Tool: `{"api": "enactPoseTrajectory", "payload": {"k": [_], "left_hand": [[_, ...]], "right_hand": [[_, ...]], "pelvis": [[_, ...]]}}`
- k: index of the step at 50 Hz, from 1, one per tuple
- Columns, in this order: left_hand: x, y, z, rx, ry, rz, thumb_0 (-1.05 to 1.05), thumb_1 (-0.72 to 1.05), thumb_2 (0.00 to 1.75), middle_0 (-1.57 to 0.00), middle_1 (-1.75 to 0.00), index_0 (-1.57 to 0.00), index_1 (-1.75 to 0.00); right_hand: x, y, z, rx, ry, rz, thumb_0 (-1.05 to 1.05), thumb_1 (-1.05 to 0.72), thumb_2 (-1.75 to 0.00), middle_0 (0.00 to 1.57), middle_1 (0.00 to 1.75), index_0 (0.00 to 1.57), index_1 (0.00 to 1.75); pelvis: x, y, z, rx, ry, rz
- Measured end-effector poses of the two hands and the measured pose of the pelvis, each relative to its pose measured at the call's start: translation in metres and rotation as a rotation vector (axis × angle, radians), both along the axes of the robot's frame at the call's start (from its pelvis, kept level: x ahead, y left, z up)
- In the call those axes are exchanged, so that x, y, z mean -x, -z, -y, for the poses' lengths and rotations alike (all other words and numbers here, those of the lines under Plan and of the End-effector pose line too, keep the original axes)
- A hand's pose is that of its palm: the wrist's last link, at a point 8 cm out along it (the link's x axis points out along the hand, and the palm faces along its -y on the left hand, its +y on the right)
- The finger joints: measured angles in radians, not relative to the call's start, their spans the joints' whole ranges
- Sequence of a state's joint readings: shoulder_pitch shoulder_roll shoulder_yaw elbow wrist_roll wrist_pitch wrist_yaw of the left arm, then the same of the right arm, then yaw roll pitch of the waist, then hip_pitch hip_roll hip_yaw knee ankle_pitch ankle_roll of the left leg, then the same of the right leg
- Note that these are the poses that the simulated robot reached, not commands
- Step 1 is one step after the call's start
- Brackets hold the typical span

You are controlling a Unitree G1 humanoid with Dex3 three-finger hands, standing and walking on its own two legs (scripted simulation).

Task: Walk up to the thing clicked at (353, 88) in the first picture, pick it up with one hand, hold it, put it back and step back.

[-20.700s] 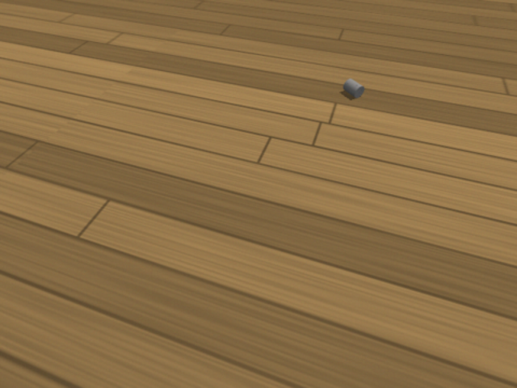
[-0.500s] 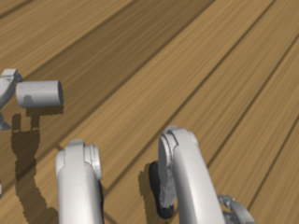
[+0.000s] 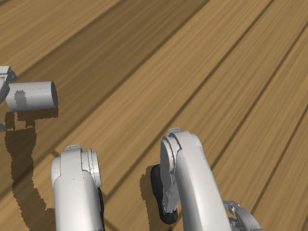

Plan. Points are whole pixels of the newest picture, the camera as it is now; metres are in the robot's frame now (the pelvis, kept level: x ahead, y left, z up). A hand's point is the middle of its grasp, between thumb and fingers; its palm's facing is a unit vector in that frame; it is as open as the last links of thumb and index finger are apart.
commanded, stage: rise first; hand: left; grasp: from above
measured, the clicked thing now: (33, 96) +0.50 +0.29 -0.29
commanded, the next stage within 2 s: approach in 1.30 s
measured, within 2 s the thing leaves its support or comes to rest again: neither
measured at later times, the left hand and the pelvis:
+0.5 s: hand (0, 102) +0.45 +0.33 -0.18, palm faces -0.47 -0.05 -0.88, open 14.1 cm; pelvis +0.00 +0.00 -0.01, yaw -1 degrees
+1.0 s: hand out of the picture +0.45 +0.33 -0.18, palm faces -0.48 -0.04 -0.88, open 14.1 cm; pelvis +0.00 +0.00 -0.01, yaw -1 degrees
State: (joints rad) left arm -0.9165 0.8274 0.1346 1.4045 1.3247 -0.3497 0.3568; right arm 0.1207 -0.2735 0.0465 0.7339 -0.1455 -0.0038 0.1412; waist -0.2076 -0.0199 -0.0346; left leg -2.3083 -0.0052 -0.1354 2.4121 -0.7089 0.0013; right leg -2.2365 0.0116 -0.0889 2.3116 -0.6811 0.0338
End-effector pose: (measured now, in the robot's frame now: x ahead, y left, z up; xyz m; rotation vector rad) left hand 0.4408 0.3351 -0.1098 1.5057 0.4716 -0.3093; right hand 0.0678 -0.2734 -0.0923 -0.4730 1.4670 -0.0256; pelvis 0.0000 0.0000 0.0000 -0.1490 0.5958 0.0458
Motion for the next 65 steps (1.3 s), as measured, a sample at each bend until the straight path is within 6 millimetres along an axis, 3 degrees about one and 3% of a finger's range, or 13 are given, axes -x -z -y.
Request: {"api": "enactPoseTrajectory", "payload": {"k": [38, 65], "left_hand": [[-0.017, 0.013, 0.002, 0.001, 0.008, 0.004, 0.00, -0.53, 1.00, -0.09, -1.03, -0.09, -1.03], [-0.016, 0.004, 0.003, -0.002, 0.010, -0.001, 0.00, -0.54, 1.02, -0.09, -1.03, -0.08, -1.03]], "right_hand": [[0.023, -0.001, -0.007, 0.012, 0.010, -0.034, 0.00, -0.92, -0.90, 0.20, 0.30, 0.21, 0.30], [0.020, -0.006, -0.008, 0.007, 0.008, -0.004, 0.00, -0.92, -0.90, 0.20, 0.30, 0.21, 0.30]], "pelvis": [[0.002, 0.009, -0.003, 0.019, 0.006, 0.012], [0.005, 0.005, -0.003, 0.019, 0.004, 0.015]]}}
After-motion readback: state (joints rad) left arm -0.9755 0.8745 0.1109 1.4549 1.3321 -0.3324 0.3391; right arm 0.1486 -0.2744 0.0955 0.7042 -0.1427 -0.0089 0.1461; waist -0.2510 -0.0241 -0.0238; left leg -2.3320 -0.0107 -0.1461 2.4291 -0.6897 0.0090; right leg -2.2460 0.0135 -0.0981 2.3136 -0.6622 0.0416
